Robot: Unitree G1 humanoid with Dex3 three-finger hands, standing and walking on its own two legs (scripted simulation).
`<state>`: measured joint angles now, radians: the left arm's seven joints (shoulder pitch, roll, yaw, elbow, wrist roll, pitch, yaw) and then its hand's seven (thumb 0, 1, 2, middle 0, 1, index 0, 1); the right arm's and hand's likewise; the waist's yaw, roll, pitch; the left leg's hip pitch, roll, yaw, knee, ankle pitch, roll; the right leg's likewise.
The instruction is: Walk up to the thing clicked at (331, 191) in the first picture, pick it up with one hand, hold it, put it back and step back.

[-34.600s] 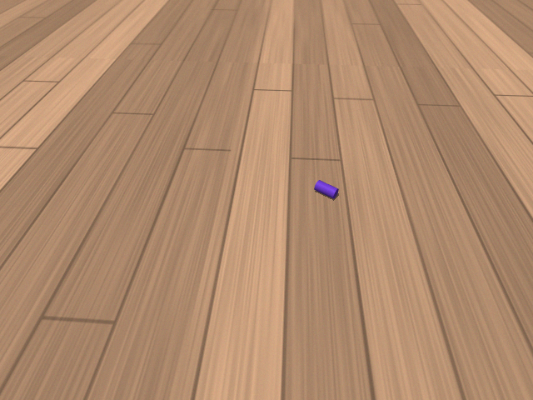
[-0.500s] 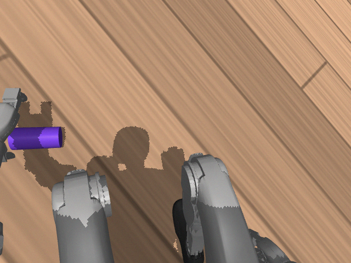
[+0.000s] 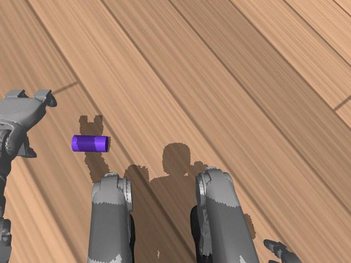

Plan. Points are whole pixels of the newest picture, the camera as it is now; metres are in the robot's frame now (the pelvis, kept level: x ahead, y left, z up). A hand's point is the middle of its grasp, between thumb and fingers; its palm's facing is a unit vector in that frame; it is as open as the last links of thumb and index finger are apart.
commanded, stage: go down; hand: left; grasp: from above
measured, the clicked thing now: (90, 143) +0.48 +0.27 -0.38
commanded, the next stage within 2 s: withdraw in 1.90 s
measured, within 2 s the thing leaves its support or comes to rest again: neither
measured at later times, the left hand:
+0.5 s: hand (0, 111) +0.42 +0.33 +0.02, palm faces -0.44 -0.03 -0.90, open 13.6 cm
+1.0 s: hand out of the picture +0.42 +0.33 +0.06, palm faces -0.42 -0.01 -0.91, open 13.7 cm
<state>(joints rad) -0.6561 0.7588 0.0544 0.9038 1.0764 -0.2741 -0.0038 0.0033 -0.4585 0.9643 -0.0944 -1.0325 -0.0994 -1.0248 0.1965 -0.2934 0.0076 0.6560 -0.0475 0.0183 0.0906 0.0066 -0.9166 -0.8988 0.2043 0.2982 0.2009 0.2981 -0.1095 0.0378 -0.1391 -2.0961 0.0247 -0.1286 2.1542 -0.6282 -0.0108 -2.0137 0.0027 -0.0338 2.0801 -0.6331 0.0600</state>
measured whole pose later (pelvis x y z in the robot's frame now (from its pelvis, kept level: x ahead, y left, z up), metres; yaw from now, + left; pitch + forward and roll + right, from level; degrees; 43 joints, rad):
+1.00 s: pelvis +0.02 +0.01 +0.14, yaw +2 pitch +30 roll -6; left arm -0.61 0.71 0.06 0.95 1.13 -0.32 0.10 0.00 -0.42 0.90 -0.11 -0.98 -0.13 -0.97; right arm 0.20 -0.24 -0.02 0.71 -0.02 0.04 0.02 0.01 -0.91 -0.90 0.21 0.30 0.20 0.30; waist -0.12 0.04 -0.18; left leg -1.65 0.04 -0.09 1.72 -0.59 0.00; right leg -1.57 -0.01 -0.03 1.64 -0.59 0.05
